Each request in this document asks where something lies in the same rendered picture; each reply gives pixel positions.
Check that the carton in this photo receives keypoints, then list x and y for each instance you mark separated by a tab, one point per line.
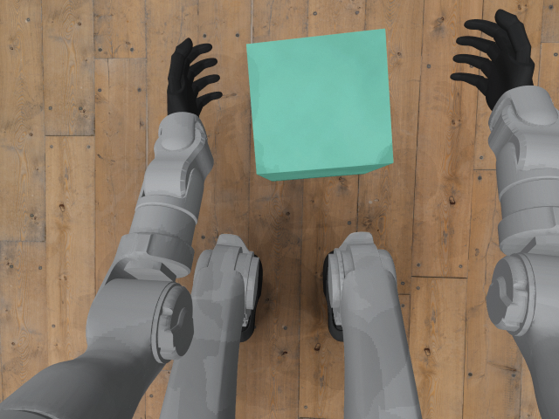
320	105

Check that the robot left forearm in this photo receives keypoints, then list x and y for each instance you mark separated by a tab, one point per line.
158	246

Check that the right robot hand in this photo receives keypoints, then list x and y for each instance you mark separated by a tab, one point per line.
511	65

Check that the robot left upper arm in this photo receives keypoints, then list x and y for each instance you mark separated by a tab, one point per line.
135	327

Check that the left robot hand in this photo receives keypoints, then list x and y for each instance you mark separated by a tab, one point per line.
182	91

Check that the left robot shin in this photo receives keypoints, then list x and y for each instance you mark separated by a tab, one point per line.
204	258

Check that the robot right upper arm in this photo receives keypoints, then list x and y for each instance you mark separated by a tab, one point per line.
524	300

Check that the right robot foot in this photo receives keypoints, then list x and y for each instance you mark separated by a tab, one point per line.
335	330

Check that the robot right forearm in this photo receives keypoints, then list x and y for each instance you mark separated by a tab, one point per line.
524	137

